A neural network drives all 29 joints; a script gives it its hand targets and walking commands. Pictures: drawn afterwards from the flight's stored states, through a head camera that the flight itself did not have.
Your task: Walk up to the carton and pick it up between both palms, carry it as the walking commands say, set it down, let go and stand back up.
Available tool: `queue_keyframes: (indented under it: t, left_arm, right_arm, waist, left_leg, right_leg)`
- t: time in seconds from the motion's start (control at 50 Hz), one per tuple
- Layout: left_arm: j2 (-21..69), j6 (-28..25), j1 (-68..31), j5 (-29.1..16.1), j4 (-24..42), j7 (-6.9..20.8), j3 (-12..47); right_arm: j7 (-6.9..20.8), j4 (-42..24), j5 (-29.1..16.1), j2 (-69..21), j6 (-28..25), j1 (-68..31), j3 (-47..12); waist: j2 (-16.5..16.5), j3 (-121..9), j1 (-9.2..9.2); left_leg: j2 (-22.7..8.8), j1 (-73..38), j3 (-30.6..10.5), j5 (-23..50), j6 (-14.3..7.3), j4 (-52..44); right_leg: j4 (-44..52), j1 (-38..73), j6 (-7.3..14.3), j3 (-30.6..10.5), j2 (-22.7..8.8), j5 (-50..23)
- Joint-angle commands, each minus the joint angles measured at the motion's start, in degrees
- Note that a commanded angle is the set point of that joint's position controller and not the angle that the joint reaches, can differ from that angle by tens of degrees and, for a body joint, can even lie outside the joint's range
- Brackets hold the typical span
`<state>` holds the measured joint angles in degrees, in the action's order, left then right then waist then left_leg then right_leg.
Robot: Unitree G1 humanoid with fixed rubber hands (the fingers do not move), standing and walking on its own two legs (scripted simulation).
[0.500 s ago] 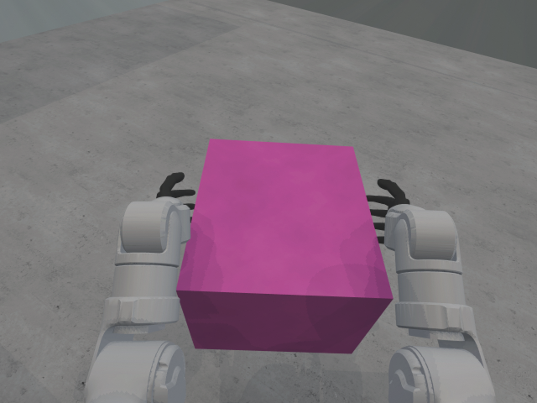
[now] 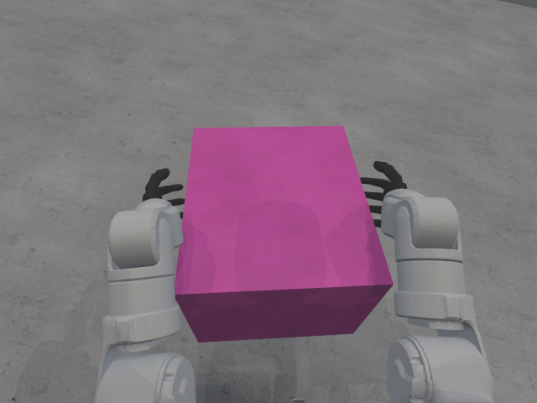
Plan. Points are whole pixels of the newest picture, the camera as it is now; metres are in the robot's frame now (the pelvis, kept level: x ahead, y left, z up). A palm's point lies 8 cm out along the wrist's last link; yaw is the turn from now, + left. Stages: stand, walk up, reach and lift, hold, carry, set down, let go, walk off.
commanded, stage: carry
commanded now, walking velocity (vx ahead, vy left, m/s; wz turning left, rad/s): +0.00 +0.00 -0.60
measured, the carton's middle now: (273, 230) +0.40 +0.01 +0.01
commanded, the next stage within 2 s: none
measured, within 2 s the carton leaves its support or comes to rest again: neither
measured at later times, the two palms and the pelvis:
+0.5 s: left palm (293, 238) +0.33 -0.01 +0.10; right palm out of the picture +0.24 -0.32 +0.10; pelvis -0.05 -0.03 +0.00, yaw -15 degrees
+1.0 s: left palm (252, 229) +0.30 +0.05 +0.16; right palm out of the picture +0.22 -0.27 +0.16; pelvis -0.07 -0.02 +0.01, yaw -15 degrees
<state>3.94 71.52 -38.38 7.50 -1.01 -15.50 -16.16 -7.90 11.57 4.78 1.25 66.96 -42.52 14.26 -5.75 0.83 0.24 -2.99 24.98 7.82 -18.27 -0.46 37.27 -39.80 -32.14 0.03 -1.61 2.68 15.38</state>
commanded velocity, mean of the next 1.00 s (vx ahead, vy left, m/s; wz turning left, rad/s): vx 0.00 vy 0.00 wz -0.14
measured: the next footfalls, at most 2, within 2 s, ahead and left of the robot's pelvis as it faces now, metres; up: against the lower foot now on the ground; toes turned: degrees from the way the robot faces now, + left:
right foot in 0.36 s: -0.01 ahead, -0.17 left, +0.00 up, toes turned -5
left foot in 0.64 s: +0.01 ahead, +0.06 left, +0.00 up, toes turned -13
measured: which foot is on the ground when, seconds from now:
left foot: down 0.00-0.36, up 0.38-0.62, down 0.64-1.00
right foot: up 0.00-0.34, down 0.36-1.00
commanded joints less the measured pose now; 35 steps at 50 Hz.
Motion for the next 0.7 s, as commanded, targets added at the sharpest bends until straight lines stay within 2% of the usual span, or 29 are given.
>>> queue_keyframes:
  t: [0.0, 0.02, 0.04, 0.06, 0.08, 0.1, 0.12, 0.16, 0.2, 0.26, 0.28, 0.3, 0.32, 0.34, 0.36, 0.38, 0.4, 0.42, 0.44, 0.46, 0.48, 0.5, 0.54, 0.6, 0.62, 0.64, 0.66, 0.68]
  left_arm:
    - [60.5, -1.8, -51.8, -31.0, 6.8, 23.8, 41.9]
    - [62.2, -1.6, -43.6, -29.9, 3.7, 24.2, 42.1]
    - [62.1, -2.3, -43.6, -30.4, 3.4, 24.5, 42.6]
    - [62.1, -2.3, -43.7, -30.9, 2.1, 24.9, 42.6]
    - [62.0, -2.0, -40.0, -30.7, -0.1, 25.1, 42.0]
    - [61.3, -2.0, -39.3, -30.9, -2.1, 25.3, 41.6]
    - [61.2, -1.9, -38.6, -31.2, -3.8, 25.5, 41.1]
    - [61.0, -1.3, -33.9, -30.3, -8.8, 25.7, 38.8]
    - [61.2, -1.0, -30.1, -28.7, -12.6, 25.9, 36.4]
    - [61.9, -1.5, -32.0, -27.8, -14.0, 26.3, 34.8]
    - [62.0, -1.8, -33.8, -27.8, -13.9, 26.4, 34.4]
    - [62.2, -2.1, -35.4, -27.8, -13.6, 26.5, 34.0]
    - [62.1, -2.5, -37.9, -28.0, -13.4, 26.4, 33.6]
    - [61.2, -2.8, -39.0, -27.8, -13.6, 26.3, 32.3]
    - [59.9, -3.1, -40.3, -27.4, -13.9, 26.2, 30.9]
    - [59.1, -3.4, -42.5, -27.7, -13.3, 26.1, 30.1]
    - [61.2, -3.3, -28.6, -23.6, -15.5, 25.6, 27.6]
    - [60.0, -3.7, -30.2, -22.7, -13.4, 25.4, 27.9]
    - [59.4, -3.7, -38.1, -23.4, -10.0, 25.3, 28.5]
    - [59.4, -3.6, -39.2, -23.5, -7.2, 25.1, 28.3]
    - [58.7, -4.3, -44.9, -24.8, -4.4, 24.6, 29.4]
    - [58.6, -4.6, -47.1, -25.3, -2.0, 24.0, 29.7]
    - [57.3, -4.4, -45.8, -24.7, 0.8, 22.6, 29.4]
    - [56.4, -2.9, -38.8, -22.6, -0.6, 21.3, 29.0]
    - [56.3, -2.3, -36.3, -21.9, -2.0, 21.3, 29.0]
    - [56.3, -1.9, -34.9, -21.4, -3.5, 21.5, 29.2]
    - [57.1, -1.8, -34.3, -21.4, -4.7, 21.7, 29.7]
    - [58.3, -1.8, -40.3, -23.9, -2.7, 22.4, 31.9]
  right_arm:
    - [19.5, -5.9, -27.6, -67.5, -0.9, -36.9, -32.6]
    - [19.6, -7.3, -26.4, -66.5, 0.1, -31.0, -31.7]
    - [19.4, -9.7, -26.0, -64.6, 0.0, -33.6, -31.6]
    - [19.0, -11.0, -25.1, -64.3, -0.2, -35.7, -31.6]
    - [18.7, -10.3, -23.9, -63.9, 0.0, -33.4, -31.1]
    - [18.5, -10.0, -23.3, -62.6, -0.1, -33.7, -31.3]
    - [18.4, -10.0, -23.0, -61.5, -0.1, -33.7, -31.2]
    - [18.2, -7.0, -21.9, -60.7, 0.4, -29.7, -30.0]
    - [18.7, -4.1, -21.1, -61.0, 0.9, -27.1, -28.9]
    - [20.0, -1.8, -21.6, -62.6, 1.1, -29.3, -28.8]
    - [20.3, -1.7, -22.3, -63.2, 1.0, -31.3, -29.1]
    - [20.6, -1.5, -23.2, -63.5, 0.9, -33.4, -29.5]
    - [20.8, -1.5, -24.2, -63.8, 0.7, -36.0, -29.8]
    - [21.0, -0.8, -24.9, -64.4, 0.7, -37.0, -30.0]
    - [21.0, 0.0, -25.7, -64.5, 0.6, -38.6, -30.5]
    - [21.1, 1.0, -26.7, -64.6, 0.6, -40.6, -31.4]
    - [21.9, 1.5, -25.5, -68.2, 1.8, -31.2, -30.0]
    - [22.5, 0.4, -26.7, -68.9, 1.5, -35.5, -31.4]
    - [22.7, -1.6, -28.7, -69.9, 0.9, -43.3, -33.0]
    - [22.8, -3.1, -29.8, -71.1, 0.7, -44.0, -33.9]
    - [22.8, -5.6, -31.6, -70.6, 0.1, -49.1, -35.3]
    - [22.4, -6.9, -32.4, -70.9, -0.1, -50.8, -35.2]
    - [21.5, -6.8, -32.5, -70.7, 0.1, -47.1, -33.8]
    - [20.3, -3.7, -30.5, -69.4, 1.6, -38.0, -31.1]
    - [20.2, -1.7, -29.4, -69.1, 2.1, -34.5, -30.2]
    - [20.3, 0.0, -28.4, -68.9, 2.3, -32.9, -29.4]
    - [20.5, 1.4, -27.4, -68.7, 2.4, -32.1, -28.5]
    - [20.6, 2.2, -27.2, -67.4, 1.6, -34.6, -28.5]
  waist:
    - [30.5, -32.9, 1.22]
    - [19.9, -28.9, 1.03]
    - [14.3, -27.6, 1.06]
    - [13.7, -26.4, 0.99]
    - [14.6, -25.5, 0.84]
    - [15.0, -24.6, 0.85]
    - [16.0, -24.1, 0.9]
    - [17.6, -22.8, 1.01]
    - [18.2, -21.4, 1.08]
    - [20.3, -19.9, 1.12]
    - [20.4, -19.4, 0.92]
    - [19.1, -19.1, 0.15]
    - [16.1, -18.9, -0.39]
    - [10.6, -19.4, -0.51]
    - [-1.2, -18.9, -0.74]
    - [-7.2, -17.5, 0.05]
    - [-8.7, -22.2, -0.54]
    - [-7.7, -22.5, -0.83]
    - [-7.1, -23.5, -0.99]
    - [-6.7, -25.3, -0.9]
    - [-7.5, -26.7, -0.76]
    - [-6.6, -28.0, -0.55]
    - [-3.7, -30.8, -0.2]
    - [-2.9, -32.8, -0.04]
    - [-2.0, -32.6, 0.43]
    - [-0.7, -32.6, 0.74]
    - [1.3, -33.5, 0.66]
    - [11.1, -34.1, 0.18]
  left_leg:
    - [-28.9, -33.1, -22.9, 53.7, -11.7, -9.6]
    - [-24.9, -31.5, -17.3, 51.7, -10.9, -11.0]
    - [-21.9, -31.6, -12.7, 47.6, -8.2, -10.3]
    - [-21.0, -29.7, -10.3, 42.8, -6.6, -10.5]
    - [-19.9, -28.1, -7.5, 37.9, -5.7, -11.0]
    - [-18.3, -27.8, -4.3, 34.6, -5.1, -11.1]
    - [-17.7, -28.0, -2.9, 33.8, -5.0, -10.7]
    - [-18.9, -25.4, -2.2, 33.2, -5.9, -10.3]
    - [-19.5, -23.4, -0.9, 35.2, -5.9, -9.3]
    - [-19.8, -20.6, 0.5, 34.7, -4.3, -7.7]
    - [-19.9, -19.1, 0.5, 31.3, -3.5, -7.2]
    - [-19.5, -16.9, 1.5, 26.0, -1.8, -5.9]
    - [-18.2, -13.6, 2.7, 20.8, 0.3, -2.9]
    - [-16.1, -7.8, 4.1, 15.5, 2.3, 3.0]
    - [-12.2, 5.8, 4.1, -5.1, 4.7, 13.0]
    - [-8.3, 12.3, 2.9, -19.4, 5.8, 19.2]
    - [-8.6, 4.8, -1.4, -19.6, 5.0, 18.3]
    - [-7.8, 5.4, -1.4, -19.1, 5.4, 19.1]
    - [-6.4, 9.0, -1.2, -16.3, 5.3, 19.2]
    - [-5.9, 10.3, -1.6, -13.2, 5.1, 19.2]
    - [-5.9, 10.2, -2.4, -11.1, 4.8, 19.2]
    - [-5.6, 8.7, -2.7, -10.3, 4.5, 18.4]
    - [-4.8, 4.8, -2.9, -8.4, 4.2, 14.3]
    - [-2.4, -1.0, -1.8, -4.5, 3.6, 1.4]
    - [-1.5, -3.8, -0.3, 0.7, 3.7, -7.0]
    - [-2.4, -8.6, 0.1, 10.5, 4.1, -15.6]
    - [-6.0, -16.6, -2.7, 18.6, 3.4, -16.5]
    - [-11.4, -21.2, -7.6, 32.4, 0.8, -8.8]
  right_leg:
    - [-18.6, -7.1, -1.2, 3.8, -4.8, 21.1]
    - [-23.3, -6.8, -1.2, 3.1, -4.6, 20.1]
    - [-24.0, -7.4, -1.0, 3.2, -4.7, 17.8]
    - [-23.2, -6.7, -1.2, 3.3, -5.1, 14.9]
    - [-22.6, -5.5, -1.6, 3.4, -5.6, 12.1]
    - [-22.0, -5.2, -2.5, 4.6, -5.0, 10.5]
    - [-20.4, -5.1, -3.2, 5.5, -4.4, 9.9]
    - [-16.4, -2.9, -3.9, 6.8, -4.5, 10.4]
    - [-11.4, -0.1, -3.9, 8.7, -3.9, 10.8]
    - [-3.3, 4.2, -3.3, 11.2, -2.4, 10.2]
    - [0.5, 6.3, -2.9, 11.7, -2.1, 8.9]
    - [7.5, 10.0, -2.4, 11.8, -2.3, 3.2]
    - [14.3, 15.2, -2.0, 10.3, -3.2, -2.6]
    - [19.4, 22.5, -1.7, 6.1, -6.2, -6.6]
    - [19.4, 31.3, 1.0, -8.7, -17.2, -25.4]
    - [16.1, 31.8, 4.7, -14.7, -24.0, -45.9]
    - [14.5, 26.5, 9.6, -13.0, -24.3, -42.0]
    - [14.5, 27.2, 9.7, -10.3, -21.6, -40.1]
    - [13.8, 32.7, 8.2, -6.2, -19.9, -42.9]
    - [12.7, 36.0, 7.5, -2.8, -18.8, -44.8]
    - [12.1, 36.1, 7.8, -2.4, -18.9, -45.9]
    - [12.7, 35.0, 8.3, -2.5, -18.9, -43.3]
    - [13.2, 33.7, 8.6, -0.2, -17.8, -36.1]
    - [10.7, 33.8, 8.6, 0.4, -16.6, -36.9]
    - [8.8, 33.8, 7.6, 1.6, -15.1, -36.6]
    - [6.9, 32.3, 6.0, 2.4, -13.7, -35.2]
    - [5.9, 26.4, 4.0, 1.9, -12.5, -31.2]
    - [7.3, 18.7, 1.2, 4.3, -9.8, -24.0]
